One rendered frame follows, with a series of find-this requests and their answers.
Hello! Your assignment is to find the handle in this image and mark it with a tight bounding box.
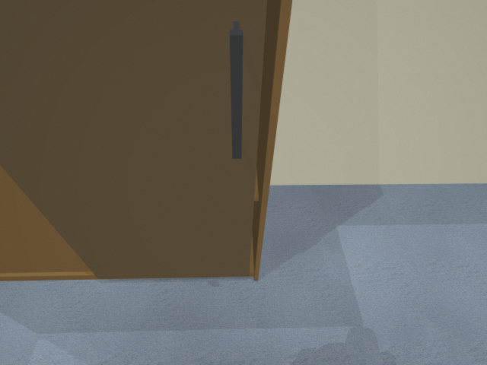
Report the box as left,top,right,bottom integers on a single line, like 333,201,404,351
230,21,243,159

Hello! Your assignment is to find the wardrobe door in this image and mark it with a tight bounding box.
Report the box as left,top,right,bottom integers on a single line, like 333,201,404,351
0,0,267,279
0,165,91,273

